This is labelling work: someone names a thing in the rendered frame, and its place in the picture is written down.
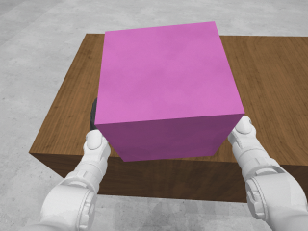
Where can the robot right upper arm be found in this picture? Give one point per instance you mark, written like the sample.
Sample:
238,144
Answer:
277,200

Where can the robot right forearm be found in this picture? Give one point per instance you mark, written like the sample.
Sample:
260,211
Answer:
250,154

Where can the robot left forearm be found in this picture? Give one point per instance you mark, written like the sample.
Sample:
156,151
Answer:
90,171

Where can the carton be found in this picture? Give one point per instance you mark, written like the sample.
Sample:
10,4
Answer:
166,92

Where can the robot left hand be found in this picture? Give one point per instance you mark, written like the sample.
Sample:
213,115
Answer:
92,115

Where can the robot left upper arm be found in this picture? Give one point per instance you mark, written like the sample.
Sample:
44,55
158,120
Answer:
67,208

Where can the pedestal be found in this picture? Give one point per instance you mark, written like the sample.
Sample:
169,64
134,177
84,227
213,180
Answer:
271,76

